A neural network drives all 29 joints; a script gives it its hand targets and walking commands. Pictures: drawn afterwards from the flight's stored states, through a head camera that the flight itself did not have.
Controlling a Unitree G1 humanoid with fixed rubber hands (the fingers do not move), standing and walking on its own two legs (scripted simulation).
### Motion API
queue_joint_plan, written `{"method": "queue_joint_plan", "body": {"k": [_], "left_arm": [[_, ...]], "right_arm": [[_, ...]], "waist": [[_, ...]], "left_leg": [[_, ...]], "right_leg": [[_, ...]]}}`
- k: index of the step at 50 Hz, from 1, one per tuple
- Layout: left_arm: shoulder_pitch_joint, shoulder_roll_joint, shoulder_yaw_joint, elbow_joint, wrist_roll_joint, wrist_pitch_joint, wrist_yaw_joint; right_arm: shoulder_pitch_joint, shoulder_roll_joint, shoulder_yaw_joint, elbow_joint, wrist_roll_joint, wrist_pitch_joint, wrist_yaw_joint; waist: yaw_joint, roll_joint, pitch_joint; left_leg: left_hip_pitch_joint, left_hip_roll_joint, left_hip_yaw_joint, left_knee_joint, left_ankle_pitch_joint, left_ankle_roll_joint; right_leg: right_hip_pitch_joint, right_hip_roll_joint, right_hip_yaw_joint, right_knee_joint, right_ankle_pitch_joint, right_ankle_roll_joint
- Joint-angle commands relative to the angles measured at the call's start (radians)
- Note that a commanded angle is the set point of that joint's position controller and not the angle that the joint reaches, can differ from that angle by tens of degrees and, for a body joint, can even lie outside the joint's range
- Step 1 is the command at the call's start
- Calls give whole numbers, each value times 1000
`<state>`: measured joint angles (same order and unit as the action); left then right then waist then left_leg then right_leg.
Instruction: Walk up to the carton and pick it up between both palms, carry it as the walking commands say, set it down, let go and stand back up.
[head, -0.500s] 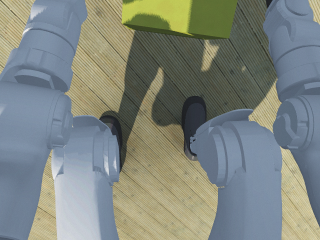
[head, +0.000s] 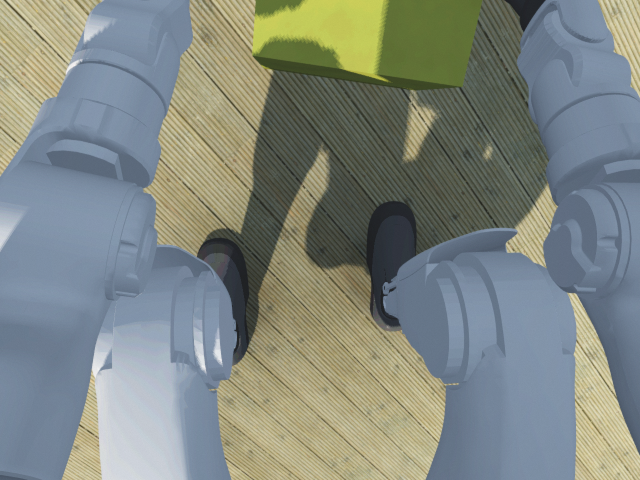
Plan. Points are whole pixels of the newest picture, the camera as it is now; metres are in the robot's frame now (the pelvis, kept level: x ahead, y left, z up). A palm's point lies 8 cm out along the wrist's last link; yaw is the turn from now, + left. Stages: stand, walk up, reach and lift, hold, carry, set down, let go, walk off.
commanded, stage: reach and lift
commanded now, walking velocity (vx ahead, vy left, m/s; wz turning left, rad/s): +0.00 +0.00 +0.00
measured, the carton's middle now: out of the picture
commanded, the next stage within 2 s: none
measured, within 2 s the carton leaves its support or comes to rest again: leaves its support in 1.08 s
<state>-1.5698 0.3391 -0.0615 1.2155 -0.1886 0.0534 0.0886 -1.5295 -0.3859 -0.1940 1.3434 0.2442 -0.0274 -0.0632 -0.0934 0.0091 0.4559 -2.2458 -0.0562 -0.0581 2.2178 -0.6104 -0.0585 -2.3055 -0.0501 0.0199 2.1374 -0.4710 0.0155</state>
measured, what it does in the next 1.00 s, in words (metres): stands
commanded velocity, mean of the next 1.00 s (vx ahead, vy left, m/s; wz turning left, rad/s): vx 0.00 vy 0.00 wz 0.00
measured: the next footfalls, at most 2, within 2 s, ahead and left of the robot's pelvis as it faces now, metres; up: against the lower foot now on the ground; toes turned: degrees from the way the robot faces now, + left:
none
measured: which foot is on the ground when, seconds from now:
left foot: down 0.00-1.00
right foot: down 0.00-1.00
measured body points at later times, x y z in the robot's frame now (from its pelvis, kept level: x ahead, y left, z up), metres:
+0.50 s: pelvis +0.01 +0.00 +0.00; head +0.39 -0.01 +0.21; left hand +0.57 +0.07 -0.23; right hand +0.53 -0.24 -0.22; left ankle +0.10 +0.13 -0.33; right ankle +0.14 -0.13 -0.33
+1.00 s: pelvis +0.01 +0.00 -0.01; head +0.39 -0.02 +0.23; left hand +0.56 +0.07 -0.22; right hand +0.53 -0.23 -0.21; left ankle +0.10 +0.13 -0.33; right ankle +0.14 -0.13 -0.33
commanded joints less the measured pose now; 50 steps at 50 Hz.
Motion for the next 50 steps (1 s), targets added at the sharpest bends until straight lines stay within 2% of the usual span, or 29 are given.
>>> {"method": "queue_joint_plan", "body": {"k": [1, 2, 3, 4, 5, 7, 8, 12, 13, 14, 16, 18, 19, 20, 21, 23, 24, 25, 29, 30, 31, 32, 33, 38, 40, 44, 47, 48, 50], "left_arm": [[-295, 13, -5, -114, 7, -28, -11], [-359, 16, 0, -167, 5, -42, -10], [-316, 4, 24, -137, 24, -33, -7], [-346, 6, 21, -172, 30, -36, -5], [-306, 29, 34, -162, 71, -33, 4], [-316, -22, 41, -135, 77, -26, -2], [-339, -45, 12, -180, 83, -29, -4], [-320, -159, 14, -160, 104, -34, -15], [-343, -225, 8, -168, 101, -29, -29], [-400, -356, -49, -209, 84, -29, -58], [-411, -491, -45, -192, 111, -27, -100], [-405, -558, -20, -179, 114, -9, -126], [-382, -605, -3, -189, 156, -5, -144], [-393, -639, 11, -164, 172, 13, -159], [-433, -680, 0, -213, 169, 10, -172], [-364, -765, 30, -190, 196, 20, -193], [-350, -793, 5, -195, 182, 28, -208], [-321, -808, 13, -175, 201, 38, -209], [-340, -882, 10, -227, 164, 34, -229], [-347, -842, 5, -212, 188, 45, -219], [-282, -887, 20, -193, 202, 46, -222], [-295, -838, 19, -200, 194, 46, -221], [-277, -863, 29, -189, 190, 44, -227], [-291, -928, -15, -210, 155, 56, -234], [-343, -903, -10, -223, 176, 56, -219], [-369, -904, -66, -258, 132, 44, -221], [-332, -910, 2, -224, 163, 53, -227], [-345, -966, -33, -232, 154, 58, -225], [-395, -981, -82, -294, 109, 48, -222]], "right_arm": [[-232, -64, 6, -96, -29, -34, 0], [-243, -7, -4, -133, -18, -45, -1], [-269, -32, 7, -145, -28, -48, -3], [-220, -13, -19, -117, -35, -43, -4], [-210, -16, -57, -88, -51, -35, -7], [-227, -2, -35, -80, -67, -31, -2], [-244, 38, -38, -101, -58, -36, 1], [-246, 150, 2, -114, -49, -37, 23], [-278, 214, 26, -134, -39, -38, 36], [-330, 321, 35, -140, -34, -35, 62], [-417, 488, 69, -189, -39, -17, 104], [-421, 516, 87, -180, -55, 1, 129], [-423, 588, 91, -192, -60, 12, 148], [-428, 640, 85, -214, -74, 31, 169], [-436, 694, 98, -234, -55, 39, 183], [-428, 780, 116, -234, -68, 63, 213], [-449, 767, 115, -283, -56, 67, 215], [-436, 780, 126, -271, -34, 67, 220], [-403, 796, 125, -317, -49, 76, 227], [-418, 822, 124, -292, -40, 85, 237], [-430, 809, 139, -292, -36, 85, 240], [-423, 783, 139, -310, -39, 86, 243], [-383, 840, 147, -295, -47, 94, 250], [-412, 856, 143, -342, -43, 97, 255], [-435, 851, 164, -357, -22, 91, 252], [-408, 886, 169, -345, -31, 103, 246], [-421, 911, 164, -335, -48, 104, 247], [-441, 902, 159, -345, -39, 104, 245], [-467, 929, 205, -412, -22, 101, 235]], "waist": [[-86, 86, -1087], [-91, 85, -1104], [-56, 103, -1105], [-100, 95, -1105], [-62, 137, -1100], [-74, 110, -1074], [-69, 144, -1083], [-44, 134, -1114], [-32, 143, -1107], [-94, 146, -1144], [-36, 180, -1098], [-76, 117, -1059], [-43, 132, -999], [-66, 114, -987], [-51, 148, -1007], [-27, 84, -982], [-47, 153, -1004], [-20, 164, -998], [-88, 125, -1006], [-50, 174, -999], [-34, 136, -991], [-44, 150, -944], [-37, 103, -956], [-86, 152, -986], [-36, 170, -1033], [-89, 144, -1080], [-63, 79, -1029], [-70, 154, -1077], [-89, 136, -1199]], "left_leg": [[337, 1, 53, -158, 255, 8], [342, 8, 39, -183, 249, 24], [350, -1, 47, -169, 291, 16], [355, -3, 44, -175, 251, 17], [396, -8, 52, -186, 274, 11], [366, -11, 50, -174, 242, 11], [415, -6, 43, -177, 279, 12], [433, -17, 54, -167, 311, 11], [456, -27, 50, -170, 304, 14], [466, -24, 32, -158, 340, 20], [457, -45, 52, -154, 345, 25], [392, -47, 67, -136, 320, 27], [336, -54, 65, -154, 299, 35], [365, -50, 69, -166, 266, 43], [354, -52, 77, -151, 285, 41], [314, -79, 94, -147, 283, 42], [338, -72, 89, -139, 287, 44], [318, -64, 94, -130, 287, 44], [283, -79, 97, -126, 292, 48], [303, -70, 99, -133, 313, 46], [286, -84, 101, -122, 326, 42], [279, -77, 98, -122, 321, 41], [292, -74, 84, -135, 361, 49], [330, -91, 86, -126, 359, 51], [319, -81, 91, -134, 355, 49], [348, -85, 104, -110, 356, 45], [255, -91, 95, -133, 353, 58], [324, -95, 102, -132, 368, 49], [362, -98, 115, -113, 384, 48]], "right_leg": [[663, 53, -24, -98, 337, 11], [631, 64, -30, -95, 343, 10], [647, 62, -24, -93, 370, 7], [638, 68, -32, -103, 347, 13], [625, 76, -41, -91, 351, 19], [635, 76, -29, -105, 317, 7], [632, 82, -37, -87, 349, 7], [630, 98, -44, -78, 362, 18], [650, 96, -28, -93, 348, 8], [625, 100, -41, -70, 382, -1], [572, 125, -38, -66, 370, 0], [617, 119, -42, -80, 363, -1], [573, 124, -34, -64, 347, -6], [544, 126, -59, -69, 299, -1], [534, 128, -45, -63, 325, -11], [551, 145, -57, -68, 326, -3], [546, 145, -61, -56, 323, -6], [508, 143, -60, -41, 325, -8], [510, 151, -73, -46, 336, -16], [501, 138, -63, -37, 375, -14], [515, 144, -69, -37, 375, -6], [489, 134, -61, -46, 366, -16], [478, 132, -73, -36, 388, -6], [494, 137, -65, -50, 390, -15], [493, 138, -56, -37, 405, -21], [555, 122, -54, -44, 412, -15], [540, 133, -69, -36, 417, -9], [563, 132, -63, -41, 415, -12], [642, 135, -57, -49, 448, -13]]}}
